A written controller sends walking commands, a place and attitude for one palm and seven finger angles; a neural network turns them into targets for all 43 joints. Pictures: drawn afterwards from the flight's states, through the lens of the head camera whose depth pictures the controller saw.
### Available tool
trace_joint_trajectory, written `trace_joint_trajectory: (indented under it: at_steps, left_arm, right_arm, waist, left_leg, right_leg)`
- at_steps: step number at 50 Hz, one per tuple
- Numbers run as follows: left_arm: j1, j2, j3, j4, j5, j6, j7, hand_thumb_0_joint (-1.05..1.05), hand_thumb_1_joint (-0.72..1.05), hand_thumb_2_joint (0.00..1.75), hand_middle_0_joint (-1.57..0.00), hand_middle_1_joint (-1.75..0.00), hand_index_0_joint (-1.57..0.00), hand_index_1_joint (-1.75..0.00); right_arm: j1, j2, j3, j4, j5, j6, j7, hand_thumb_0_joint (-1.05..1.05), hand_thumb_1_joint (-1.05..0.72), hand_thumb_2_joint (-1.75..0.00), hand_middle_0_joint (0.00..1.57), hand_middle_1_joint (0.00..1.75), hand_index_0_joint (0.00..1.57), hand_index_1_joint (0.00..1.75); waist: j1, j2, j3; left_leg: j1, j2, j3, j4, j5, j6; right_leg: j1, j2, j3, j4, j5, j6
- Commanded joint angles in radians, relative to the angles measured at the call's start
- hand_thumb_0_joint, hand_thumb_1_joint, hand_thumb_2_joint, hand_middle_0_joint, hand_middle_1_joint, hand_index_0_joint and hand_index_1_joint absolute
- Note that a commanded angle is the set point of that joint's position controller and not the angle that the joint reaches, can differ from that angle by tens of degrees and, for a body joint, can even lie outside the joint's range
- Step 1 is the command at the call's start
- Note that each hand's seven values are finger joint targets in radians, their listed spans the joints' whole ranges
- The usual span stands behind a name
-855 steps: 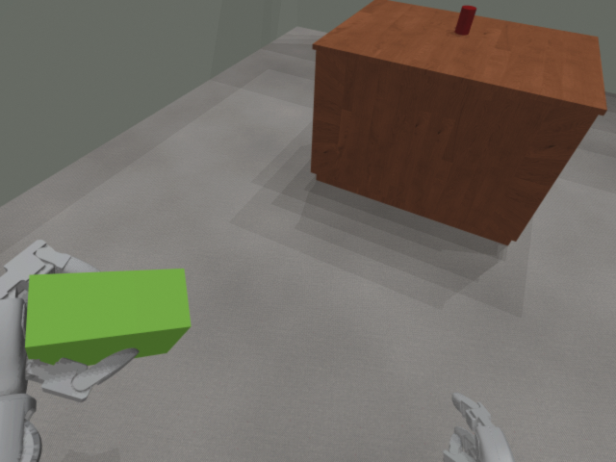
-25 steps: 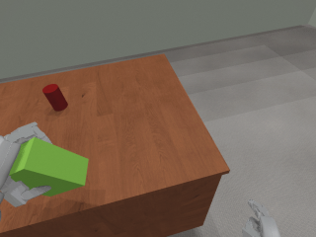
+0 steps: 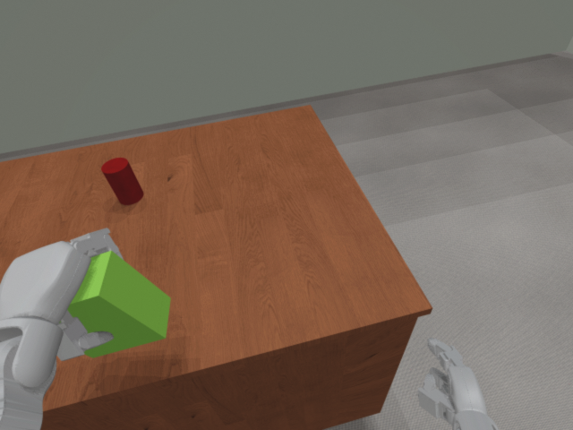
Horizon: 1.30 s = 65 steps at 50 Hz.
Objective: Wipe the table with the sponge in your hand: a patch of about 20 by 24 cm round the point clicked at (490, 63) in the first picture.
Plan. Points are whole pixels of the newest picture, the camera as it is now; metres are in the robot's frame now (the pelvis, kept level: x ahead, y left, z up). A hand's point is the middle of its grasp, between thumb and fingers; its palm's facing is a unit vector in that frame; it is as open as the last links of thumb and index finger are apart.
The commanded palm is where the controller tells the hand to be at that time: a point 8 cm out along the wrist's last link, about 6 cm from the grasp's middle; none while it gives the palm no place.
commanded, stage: turn the palm down, sponge in hand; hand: left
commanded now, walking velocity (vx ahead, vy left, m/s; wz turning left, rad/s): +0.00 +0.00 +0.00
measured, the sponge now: (112, 315) +0.22 +0.27 +0.08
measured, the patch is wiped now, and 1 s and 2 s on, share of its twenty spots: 0.00 0.00 0.00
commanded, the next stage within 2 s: move the sponge above the wiping area in 0.80 s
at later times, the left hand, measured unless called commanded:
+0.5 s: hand (94, 286) +0.23 +0.28 +0.13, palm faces +0.04 -0.07 -1.00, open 10.2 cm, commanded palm +0.19 +0.28 +0.19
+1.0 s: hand (97, 286) +0.23 +0.28 +0.13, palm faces +0.05 -0.07 -1.00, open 10.2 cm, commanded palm +0.20 +0.27 +0.19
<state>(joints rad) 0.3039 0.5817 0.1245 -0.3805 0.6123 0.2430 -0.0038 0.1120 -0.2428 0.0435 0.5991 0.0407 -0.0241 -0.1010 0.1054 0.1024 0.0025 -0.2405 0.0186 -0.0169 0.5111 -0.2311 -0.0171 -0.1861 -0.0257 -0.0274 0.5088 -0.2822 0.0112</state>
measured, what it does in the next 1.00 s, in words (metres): stands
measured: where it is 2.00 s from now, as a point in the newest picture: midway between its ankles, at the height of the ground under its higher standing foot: outside the picture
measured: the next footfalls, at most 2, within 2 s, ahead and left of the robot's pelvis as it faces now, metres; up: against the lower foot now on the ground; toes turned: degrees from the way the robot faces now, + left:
none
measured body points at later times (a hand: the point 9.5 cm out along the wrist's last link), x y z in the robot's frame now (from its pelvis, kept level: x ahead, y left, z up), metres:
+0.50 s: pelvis +0.00 +0.00 +0.01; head +0.00 -0.05 +0.45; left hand +0.22 +0.28 +0.18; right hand +0.25 -0.20 -0.08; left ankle +0.03 +0.13 -0.74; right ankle +0.00 -0.13 -0.74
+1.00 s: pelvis +0.00 -0.01 +0.01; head +0.00 -0.05 +0.45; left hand +0.22 +0.28 +0.18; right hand +0.25 -0.20 -0.08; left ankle +0.03 +0.13 -0.74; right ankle +0.00 -0.13 -0.74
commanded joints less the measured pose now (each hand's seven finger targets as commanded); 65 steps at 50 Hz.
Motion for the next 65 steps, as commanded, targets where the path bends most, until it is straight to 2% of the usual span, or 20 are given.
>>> trace_joint_trajectory:
  at_steps: [1,10,11,15,16,20,21,30,31,35,36,45,46,48,52,55,57,60,61,65]
  left_arm:
    - [-0.225,0.228,0.143,-0.188,0.076,-0.015,0.038,0.0,0.1,1.3,-1.2,-1.6,-1.2,-1.6]
    - [-0.33,0.232,0.1,-0.156,0.183,0.043,0.023,0.0,0.1,1.3,-1.2,-1.6,-1.2,-1.6]
    - [-0.313,0.197,0.063,-0.144,0.186,0.045,0.018,0.0,0.1,1.3,-1.2,-1.6,-1.2,-1.6]
    - [-0.321,0.241,0.094,-0.143,0.227,0.059,0.004,0.0,0.1,1.3,-1.2,-1.6,-1.2,-1.6]
    - [-0.31,0.198,0.047,-0.123,0.235,0.063,0.0,0.0,0.1,1.3,-1.2,-1.6,-1.2,-1.6]
    - [-0.341,0.253,0.098,-0.098,0.275,0.082,0.001,0.0,0.1,1.3,-1.2,-1.6,-1.2,-1.6]
    - [-0.323,0.195,0.049,-0.089,0.259,0.08,-0.001,0.0,0.1,1.3,-1.2,-1.6,-1.2,-1.6]
    - [-0.353,0.236,0.081,-0.112,0.268,0.068,-0.006,0.0,0.1,1.3,-1.2,-1.6,-1.2,-1.6]
    - [-0.337,0.195,0.046,-0.092,0.259,0.068,-0.005,0.0,0.1,1.3,-1.2,-1.6,-1.2,-1.6]
    - [-0.358,0.248,0.093,-0.108,0.272,0.07,-0.003,0.0,0.1,1.3,-1.2,-1.6,-1.2,-1.6]
    - [-0.338,0.184,0.039,-0.104,0.26,0.067,-0.003,0.0,0.1,1.3,-1.2,-1.6,-1.2,-1.6]
    - [-0.355,0.227,0.078,-0.116,0.268,0.077,0.002,0.0,0.1,1.3,-1.2,-1.6,-1.2,-1.6]
    - [-0.353,0.188,0.035,-0.08,0.266,0.08,-0.001,0.0,0.1,1.3,-1.2,-1.6,-1.2,-1.6]
    - [-0.36,0.203,0.041,-0.032,0.27,0.081,-0.006,0.0,0.1,1.3,-1.2,-1.6,-1.2,-1.6]
    - [-0.394,0.174,0.01,-0.055,0.269,0.066,-0.005,0.0,0.1,1.3,-1.2,-1.6,-1.2,-1.6]
    - [-0.41,0.209,0.044,-0.072,0.287,0.06,0.002,0.0,0.1,1.3,-1.2,-1.6,-1.2,-1.6]
    - [-0.376,0.174,0.02,-0.086,0.288,0.047,0.009,0.0,0.1,1.3,-1.2,-1.6,-1.2,-1.6]
    - [-0.361,0.192,0.053,-0.048,0.285,0.065,0.021,0.0,0.1,1.3,-1.2,-1.6,-1.2,-1.6]
    - [-0.393,0.157,0.006,-0.035,0.293,0.073,0.017,0.0,0.1,1.3,-1.2,-1.6,-1.2,-1.6]
    - [-0.429,0.223,0.062,-0.004,0.296,0.091,0.032,0.0,0.1,1.3,-1.2,-1.6,-1.2,-1.6]
  right_arm:
    - [-0.205,-0.098,-0.031,-0.163,-0.011,-0.051,-0.004,0.0,-0.9,-0.9,0.2,0.3,0.2,0.3]
    - [-0.293,-0.097,-0.025,-0.136,-0.008,-0.028,0.017,0.0,-0.9,-0.9,0.2,0.3,0.2,0.3]
    - [-0.263,-0.097,-0.03,-0.139,-0.011,-0.029,0.019,0.0,-0.9,-0.9,0.2,0.3,0.2,0.3]
    - [-0.305,-0.1,-0.027,-0.135,-0.01,-0.021,0.033,0.0,-0.9,-0.9,0.2,0.3,0.2,0.3]
    - [-0.282,-0.098,-0.03,-0.135,-0.013,-0.022,0.035,0.0,-0.9,-0.9,0.2,0.3,0.2,0.3]
    - [-0.325,-0.104,-0.031,-0.122,-0.01,-0.01,0.044,0.0,-0.9,-0.9,0.2,0.3,0.2,0.3]
    - [-0.293,-0.099,-0.035,-0.129,-0.011,-0.013,0.044,0.0,-0.9,-0.9,0.2,0.3,0.2,0.3]
    - [-0.328,-0.099,-0.034,-0.123,-0.008,-0.021,0.039,0.0,-0.9,-0.9,0.2,0.3,0.2,0.3]
    - [-0.292,-0.099,-0.038,-0.126,-0.011,-0.024,0.039,0.0,-0.9,-0.9,0.2,0.3,0.2,0.3]
    - [-0.328,-0.103,-0.035,-0.121,-0.01,-0.024,0.039,0.0,-0.9,-0.9,0.2,0.3,0.2,0.3]
    - [-0.294,-0.096,-0.041,-0.125,-0.009,-0.028,0.039,0.0,-0.9,-0.9,0.2,0.3,0.2,0.3]
    - [-0.33,-0.098,-0.037,-0.119,-0.006,-0.026,0.038,0.0,-0.9,-0.9,0.2,0.3,0.2,0.3]
    - [-0.301,-0.1,-0.038,-0.119,-0.01,-0.027,0.037,0.0,-0.9,-0.9,0.2,0.3,0.2,0.3]
    - [-0.287,-0.11,-0.041,-0.106,-0.008,-0.022,0.033,0.0,-0.9,-0.9,0.2,0.3,0.2,0.3]
    - [-0.291,-0.097,-0.041,-0.112,-0.003,-0.032,0.028,0.0,-0.9,-0.9,0.2,0.3,0.2,0.3]
    - [-0.325,-0.098,-0.037,-0.11,-0.008,-0.032,0.028,0.0,-0.9,-0.9,0.2,0.3,0.2,0.3]
    - [-0.29,-0.093,-0.044,-0.11,-0.01,-0.037,0.035,0.0,-0.9,-0.9,0.2,0.3,0.2,0.3]
    - [-0.309,-0.1,-0.043,-0.1,-0.009,-0.026,0.038,0.0,-0.9,-0.9,0.2,0.3,0.2,0.3]
    - [-0.299,-0.103,-0.04,-0.104,-0.012,-0.024,0.038,0.0,-0.9,-0.9,0.2,0.3,0.2,0.3]
    - [-0.325,-0.108,-0.037,-0.096,-0.006,-0.019,0.03,0.0,-0.9,-0.9,0.2,0.3,0.2,0.3]
  waist:
    - [0.013,0.001,-0.12]
    - [0.029,0.038,-0.156]
    - [0.02,0.027,-0.169]
    - [0.038,0.026,-0.159]
    - [0.03,0.018,-0.164]
    - [0.047,-0.007,-0.149]
    - [0.034,-0.038,-0.172]
    - [0.039,-0.018,-0.149]
    - [0.031,-0.024,-0.163]
    - [0.045,-0.011,-0.157]
    - [0.028,-0.025,-0.169]
    - [0.038,-0.014,-0.149]
    - [0.033,-0.036,-0.156]
    - [0.028,-0.062,-0.139]
    - [0.02,-0.042,-0.17]
    - [0.036,-0.007,-0.179]
    - [0.033,-0.006,-0.213]
    - [0.034,-0.031,-0.154]
    - [0.032,-0.032,-0.166]
    - [0.038,-0.026,-0.153]
  left_leg:
    - [0.086,-0.019,-0.01,-0.115,0.117,0.033]
    - [0.137,-0.031,-0.029,-0.145,0.171,0.035]
    - [0.14,-0.026,-0.017,-0.138,0.189,0.039]
    - [0.141,-0.036,-0.035,-0.149,0.207,0.039]
    - [0.139,-0.034,-0.017,-0.14,0.217,0.045]
    - [0.136,-0.042,-0.034,-0.146,0.213,0.043]
    - [0.136,-0.036,-0.018,-0.137,0.218,0.047]
    - [0.161,-0.047,-0.029,-0.136,0.214,0.047]
    - [0.154,-0.043,-0.013,-0.132,0.214,0.051]
    - [0.161,-0.05,-0.028,-0.135,0.221,0.047]
    - [0.165,-0.041,-0.008,-0.124,0.234,0.052]
    - [0.161,-0.047,-0.028,-0.137,0.224,0.046]
    - [0.154,-0.043,-0.015,-0.136,0.222,0.05]
    - [0.146,-0.044,-0.023,-0.143,0.205,0.046]
    - [0.162,-0.043,-0.023,-0.147,0.193,0.047]
    - [0.176,-0.048,-0.03,-0.146,0.21,0.046]
    - [0.186,-0.042,-0.025,-0.138,0.256,0.046]
    - [0.164,-0.039,-0.032,-0.147,0.23,0.041]
    - [0.161,-0.041,-0.019,-0.145,0.228,0.045]
    - [0.155,-0.048,-0.03,-0.153,0.196,0.041]
  right_leg:
    - [0.002,0.034,0.001,-0.12,0.088,-0.046]
    - [0.055,0.045,0.048,-0.146,0.121,-0.07]
    - [0.065,0.036,0.019,-0.143,0.138,-0.065]
    - [0.076,0.045,0.064,-0.153,0.144,-0.077]
    - [0.078,0.034,0.033,-0.151,0.155,-0.07]
    - [0.068,0.044,0.084,-0.161,0.135,-0.08]
    - [0.082,0.033,0.038,-0.153,0.149,-0.069]
    - [0.054,0.041,0.096,-0.172,0.143,-0.077]
    - [0.067,0.031,0.054,-0.165,0.155,-0.067]
    - [0.062,0.04,0.102,-0.168,0.157,-0.079]
    - [0.07,0.031,0.059,-0.159,0.182,-0.068]
    - [0.06,0.04,0.1,-0.168,0.165,-0.078]
    - [0.063,0.03,0.056,-0.162,0.17,-0.068]
    - [0.05,0.029,0.063,-0.17,0.155,-0.065]
    - [0.064,0.029,0.06,-0.168,0.137,-0.065]
    - [0.068,0.042,0.089,-0.168,0.153,-0.08]
    - [0.086,0.032,0.056,-0.153,0.195,-0.073]
    - [0.067,0.045,0.084,-0.168,0.172,-0.082]
    - [0.064,0.035,0.048,-0.165,0.177,-0.074]
    - [0.061,0.044,0.09,-0.172,0.138,-0.081]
